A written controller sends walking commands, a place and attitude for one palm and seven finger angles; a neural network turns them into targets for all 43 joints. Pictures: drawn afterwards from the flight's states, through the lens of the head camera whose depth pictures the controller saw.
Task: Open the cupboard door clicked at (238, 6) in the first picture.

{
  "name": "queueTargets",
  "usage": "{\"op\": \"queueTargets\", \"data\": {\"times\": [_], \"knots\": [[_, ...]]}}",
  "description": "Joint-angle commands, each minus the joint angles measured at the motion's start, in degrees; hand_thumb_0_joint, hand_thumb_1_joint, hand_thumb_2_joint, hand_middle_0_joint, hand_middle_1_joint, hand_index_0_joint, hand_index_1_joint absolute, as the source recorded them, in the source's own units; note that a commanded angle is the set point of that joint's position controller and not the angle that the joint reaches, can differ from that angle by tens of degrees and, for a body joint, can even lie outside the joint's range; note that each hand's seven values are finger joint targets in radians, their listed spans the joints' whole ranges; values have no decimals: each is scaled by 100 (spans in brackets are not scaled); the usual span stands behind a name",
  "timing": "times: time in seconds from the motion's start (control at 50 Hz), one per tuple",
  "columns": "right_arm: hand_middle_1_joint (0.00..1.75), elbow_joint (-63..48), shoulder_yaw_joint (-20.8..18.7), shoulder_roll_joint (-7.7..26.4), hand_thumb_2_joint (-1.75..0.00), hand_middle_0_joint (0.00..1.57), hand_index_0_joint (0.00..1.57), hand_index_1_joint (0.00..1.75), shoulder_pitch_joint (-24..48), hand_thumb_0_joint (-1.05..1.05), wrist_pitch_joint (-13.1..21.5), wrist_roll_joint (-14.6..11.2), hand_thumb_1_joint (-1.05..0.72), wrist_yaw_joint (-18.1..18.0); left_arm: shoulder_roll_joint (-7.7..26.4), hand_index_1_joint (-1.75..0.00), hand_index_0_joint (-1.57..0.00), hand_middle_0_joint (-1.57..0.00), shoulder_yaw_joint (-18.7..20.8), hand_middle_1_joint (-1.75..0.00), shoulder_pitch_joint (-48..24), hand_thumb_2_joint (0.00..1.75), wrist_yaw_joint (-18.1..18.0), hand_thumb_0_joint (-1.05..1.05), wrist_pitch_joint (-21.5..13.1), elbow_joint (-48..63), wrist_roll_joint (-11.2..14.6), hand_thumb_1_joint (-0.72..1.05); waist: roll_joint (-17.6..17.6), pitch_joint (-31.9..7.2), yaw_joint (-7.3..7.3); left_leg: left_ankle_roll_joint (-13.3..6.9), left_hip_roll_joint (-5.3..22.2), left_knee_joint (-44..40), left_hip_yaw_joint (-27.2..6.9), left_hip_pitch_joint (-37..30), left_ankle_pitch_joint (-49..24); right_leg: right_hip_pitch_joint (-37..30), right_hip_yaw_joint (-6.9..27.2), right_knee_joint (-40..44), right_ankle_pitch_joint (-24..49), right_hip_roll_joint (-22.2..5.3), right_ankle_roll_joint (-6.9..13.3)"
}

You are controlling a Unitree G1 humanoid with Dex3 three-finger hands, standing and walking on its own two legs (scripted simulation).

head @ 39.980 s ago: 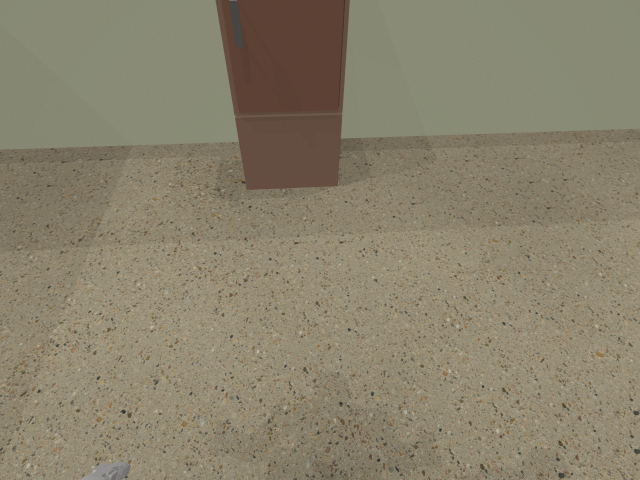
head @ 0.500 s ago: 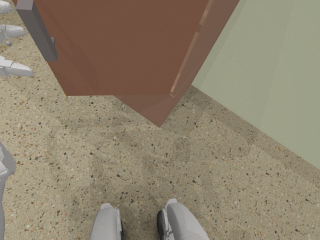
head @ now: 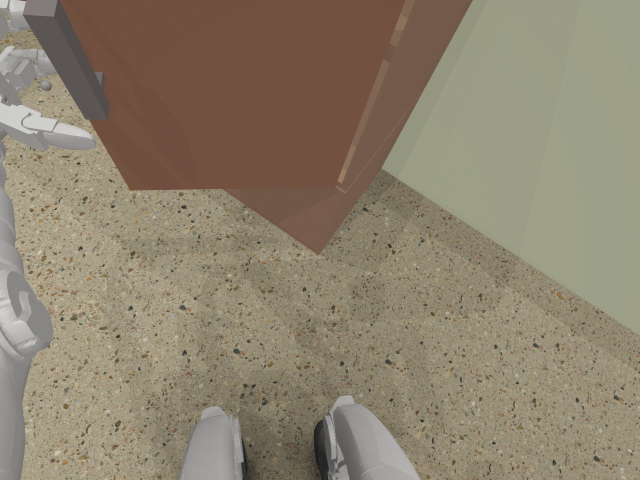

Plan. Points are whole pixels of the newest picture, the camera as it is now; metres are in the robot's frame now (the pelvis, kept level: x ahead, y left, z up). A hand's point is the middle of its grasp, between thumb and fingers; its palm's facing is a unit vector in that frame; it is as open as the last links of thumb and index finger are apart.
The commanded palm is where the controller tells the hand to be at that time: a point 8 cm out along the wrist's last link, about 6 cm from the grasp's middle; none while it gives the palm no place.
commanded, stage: slide the fingers in behind the handle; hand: left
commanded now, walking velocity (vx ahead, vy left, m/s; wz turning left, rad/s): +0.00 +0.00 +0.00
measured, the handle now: (76, 52) +0.59 +0.21 +0.08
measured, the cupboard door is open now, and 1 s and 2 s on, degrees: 40 41 40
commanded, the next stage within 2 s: close the thumb around the handle in 1.26 s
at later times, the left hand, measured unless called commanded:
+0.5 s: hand (78, 87) +0.54 +0.21 +0.08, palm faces -0.01 -1.00 -0.01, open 13.9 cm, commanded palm +0.53 +0.24 +0.08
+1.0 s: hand (96, 95) +0.53 +0.19 +0.08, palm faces +0.00 -1.00 -0.01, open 14.0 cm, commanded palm +0.51 +0.22 +0.08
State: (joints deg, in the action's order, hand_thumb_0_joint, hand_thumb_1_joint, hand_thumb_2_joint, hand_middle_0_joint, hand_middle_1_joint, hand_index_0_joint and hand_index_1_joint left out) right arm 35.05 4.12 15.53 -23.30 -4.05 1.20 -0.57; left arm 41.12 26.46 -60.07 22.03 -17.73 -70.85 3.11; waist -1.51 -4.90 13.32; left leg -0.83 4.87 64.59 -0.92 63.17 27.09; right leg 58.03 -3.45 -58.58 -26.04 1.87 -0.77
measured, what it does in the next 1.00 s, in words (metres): stands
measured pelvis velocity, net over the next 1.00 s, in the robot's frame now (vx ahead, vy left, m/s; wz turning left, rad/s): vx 0.01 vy -0.01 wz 0.02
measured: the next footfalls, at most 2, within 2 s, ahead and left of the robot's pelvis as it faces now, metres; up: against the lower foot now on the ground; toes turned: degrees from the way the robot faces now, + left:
none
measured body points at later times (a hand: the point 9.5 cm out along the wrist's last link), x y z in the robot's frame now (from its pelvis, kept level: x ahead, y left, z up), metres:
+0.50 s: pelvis +0.00 -0.01 +0.00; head +0.17 +0.02 +0.42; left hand +0.54 +0.26 +0.08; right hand -0.01 -0.27 -0.10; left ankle +0.02 +0.11 -0.65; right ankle +0.01 -0.14 -0.65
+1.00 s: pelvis +0.01 -0.01 +0.01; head +0.15 +0.02 +0.43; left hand +0.52 +0.24 +0.09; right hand +0.00 -0.27 -0.10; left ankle +0.02 +0.11 -0.65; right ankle +0.01 -0.14 -0.65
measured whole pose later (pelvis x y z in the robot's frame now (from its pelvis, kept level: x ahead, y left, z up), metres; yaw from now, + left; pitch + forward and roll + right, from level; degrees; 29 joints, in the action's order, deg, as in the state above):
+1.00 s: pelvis +0.01 -0.01 +0.01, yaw +1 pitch +23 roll -4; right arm 37.0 2.5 14.6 -22.7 -3.2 1.3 0.9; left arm 30.9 22.0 -55.6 15.1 -21.5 -68.6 4.9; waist -1.8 -5.9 11.0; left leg 0.0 4.3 62.5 -0.7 58.9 27.1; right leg 54.5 -3.2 -58.2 -27.1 1.4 -0.1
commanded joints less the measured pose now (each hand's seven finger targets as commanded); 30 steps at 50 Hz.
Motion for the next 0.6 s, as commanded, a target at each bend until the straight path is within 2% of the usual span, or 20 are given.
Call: {"op": "queueTargets", "data": {"times": [0.0,0.08,0.12,0.14,0.16,0.18,0.22,0.28,0.32,0.36,0.4,0.44,0.46,0.52,0.54,0.56,0.58], "knots": [[30,-135,-442,1168,-90,20,20,30,-1210,0,1,5,-90,-49,1363,-120,-30,-30,66,-120,-2430,30,-63,0,-462,1370,141,-50,-1323,-3126,-32,-62,-174,-619,-373,-3306,-2737,-566,-15,598,1761,236,209],[30,-144,-430,1171,-90,20,20,30,-1181,0,-12,-30,-90,-50,1395,-120,-30,-30,67,-120,-2398,30,-92,0,-334,1122,126,-50,-1046,-2850,-6,-102,-200,-653,-279,-2841,-2308,-747,30,655,1668,225,169],[30,-145,-436,1177,-90,20,20,30,-1183,0,-2,-10,-90,-69,1605,-120,-30,-30,224,-120,-2561,30,-174,0,-421,1276,105,-50,-1135,-3004,-38,-104,-201,-621,-272,-2880,-2355,-790,68,626,1722,207,167],[30,-157,-444,1145,-90,20,20,30,-1183,0,13,-11,-90,-54,1436,-120,-30,-30,141,-120,-2413,30,-184,0,-428,1214,96,-50,-1152,-3024,-50,-107,-220,-603,-241,-2876,-2376,-800,75,630,1759,212,165],[30,-146,-436,1135,-90,20,20,30,-1172,0,20,-14,-90,-43,1311,-120,-30,-30,35,-120,-2418,30,-198,0,-428,1174,87,-50,-1053,-2917,-1,-111,-212,-602,-244,-2816,-2310,-767,68,636,1723,214,160],[30,-133,-444,1143,-90,20,20,30,-1178,0,30,-3,-90,-42,1396,-120,-30,-30,116,-120,-2473,30,-212,0,-448,1244,102,-50,-1022,-2971,-10,-125,-215,-583,-221,-2760,-2301,-873,96,639,1774,211,151],[30,-125,-460,1135,-90,20,20,30,-1197,0,39,-4,-90,-36,1332,-120,-30,-30,115,-120,-2383,30,-180,0,-503,1284,140,-50,-1152,-3155,-58,-104,-221,-580,-221,-2941,-2496,-894,85,611,1916,215,167],[30,-123,-460,1129,-90,20,20,30,-1170,0,39,-30,-90,-32,1237,-120,-30,-30,44,-120,-2349,30,-146,0,-447,1207,172,-50,-929,-3009,-27,-134,-237,-581,-181,-2679,-2286,-1021,122,650,1874,217,147],[30,-80,-468,1127,-90,20,20,30,-1189,0,49,-28,-90,-46,1158,-120,-30,-30,-18,-120,-2515,30,-157,0,-456,1238,181,-50,-1021,-3041,28,-125,-223,-561,-217,-2807,-2353,-857,104,614,1869,211,154],[30,-86,-465,1116,-90,20,20,30,-1183,0,61,-20,-90,-36,1159,-120,-30,-30,9,-120,-2436,30,-201,0,-445,1259,177,-50,-1151,-3034,-43,-110,-234,-570,-200,-2811,-2368,-890,109,623,1871,202,161],[30,-79,-480,1114,-90,20,20,30,-1211,0,70,-5,-90,-32,1258,-120,-30,-30,133,-120,-2463,30,-266,0,-516,1392,185,-50,-1056,-3153,-61,-123,-235,-550,-217,-2886,-2528,-977,105,584,2008,213,175],[30,-55,-493,1084,-90,20,20,30,-1176,0,77,-4,-90,-10,964,-120,-30,-30,-83,-120,-2508,30,-297,0,-539,1439,161,-50,-1213,-3175,-21,-91,-225,-547,-235,-3042,-2598,-809,80,577,1990,198,167],[30,-47,-503,1093,-90,20,20,30,-1176,0,75,0,-90,-3,912,-120,-30,-30,-106,-120,-2436,30,-324,0,-529,1391,154,-50,-1214,-3111,-19,-84,-224,-558,-238,-3069,-2595,-774,74,600,1965,198,166],[30,-50,-525,1082,-90,20,20,30,-1198,0,65,15,-90,17,812,-120,-30,-30,-95,-120,-2433,30,-392,0,-562,1538,180,-50,-1164,-3328,-65,-76,-232,-561,-257,-3208,-2787,-880,67,569,2118,206,170],[30,-58,-529,1079,-90,20,20,30,-1189,0,63,16,-90,25,820,-120,-30,-30,-54,-120,-2367,30,-422,0,-560,1543,180,-50,-1189,-3297,-84,-71,-229,-583,-257,-3230,-2817,-894,54,583,2132,208,174],[30,-46,-534,1063,-90,20,20,30,-1169,0,63,11,-90,35,665,-120,-30,-30,-161,-120,-2347,30,-430,0,-548,1562,193,-50,-1186,-3251,-62,-72,-240,-592,-237,-3238,-2816,-904,57,607,2159,206,168],[30,-62,-542,1075,-90,20,20,30,-1183,0,53,19,-90,38,765,-120,-30,-30,-47,-120,-2252,30,-463,0,-550,1577,189,-50,-1079,-3248,-123,-71,-240,-606,-239,-3185,-2814,-997,56,605,2179,207,174]]}}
